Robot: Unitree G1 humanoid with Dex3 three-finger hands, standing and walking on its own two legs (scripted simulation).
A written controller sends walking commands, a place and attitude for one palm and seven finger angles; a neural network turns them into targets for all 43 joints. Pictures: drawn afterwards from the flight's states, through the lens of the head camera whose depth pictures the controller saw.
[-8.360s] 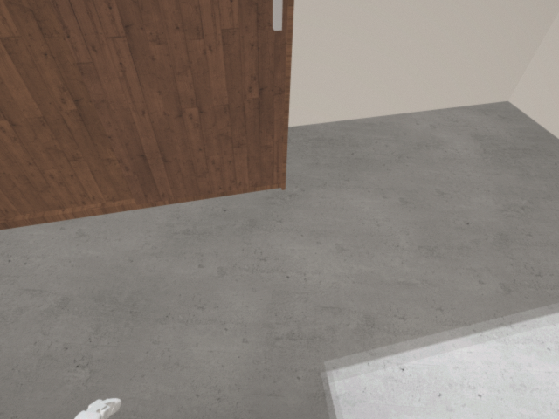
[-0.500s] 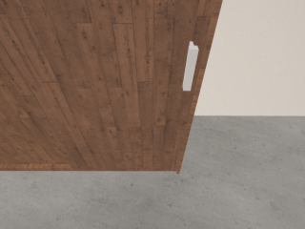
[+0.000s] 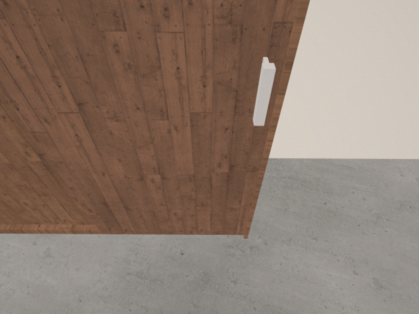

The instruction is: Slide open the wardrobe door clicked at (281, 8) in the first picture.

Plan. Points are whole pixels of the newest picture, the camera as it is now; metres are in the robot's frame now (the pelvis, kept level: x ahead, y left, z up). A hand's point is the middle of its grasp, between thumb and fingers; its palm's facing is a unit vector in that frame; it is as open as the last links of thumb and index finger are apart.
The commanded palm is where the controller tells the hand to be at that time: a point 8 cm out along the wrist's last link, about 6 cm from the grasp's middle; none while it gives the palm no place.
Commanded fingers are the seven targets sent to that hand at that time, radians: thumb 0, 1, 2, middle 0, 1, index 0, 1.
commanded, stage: look again from close up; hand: right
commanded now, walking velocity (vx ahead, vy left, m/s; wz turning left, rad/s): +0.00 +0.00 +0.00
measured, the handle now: (261, 92) +0.59 -0.09 +0.12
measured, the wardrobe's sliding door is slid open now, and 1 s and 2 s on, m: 0.00 0.00 0.00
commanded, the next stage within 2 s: shuffle to correct the standing spot in 1.02 s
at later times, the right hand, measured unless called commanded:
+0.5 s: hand out of the picture +0.00 -0.15 -0.18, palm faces +0.04 +0.99 -0.14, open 7.4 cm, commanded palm none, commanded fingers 0.00 -0.90 -0.90 0.20 0.30 0.20 0.30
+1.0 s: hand out of the picture +0.00 -0.14 -0.18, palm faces +0.04 +0.99 -0.14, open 7.4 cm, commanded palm none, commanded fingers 0.00 -0.90 -0.90 0.20 0.30 0.20 0.30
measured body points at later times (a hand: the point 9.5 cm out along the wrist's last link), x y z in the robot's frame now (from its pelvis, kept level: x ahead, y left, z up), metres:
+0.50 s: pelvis +0.01 +0.00 +0.00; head +0.02 +0.00 +0.45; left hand +0.00 +0.21 -0.16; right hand -0.01 -0.20 -0.16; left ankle +0.01 +0.11 -0.74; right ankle +0.02 -0.10 -0.74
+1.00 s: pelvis +0.02 +0.01 +0.00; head +0.03 +0.00 +0.45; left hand +0.00 +0.21 -0.16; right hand +0.00 -0.20 -0.16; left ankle +0.01 +0.11 -0.74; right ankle +0.02 -0.10 -0.74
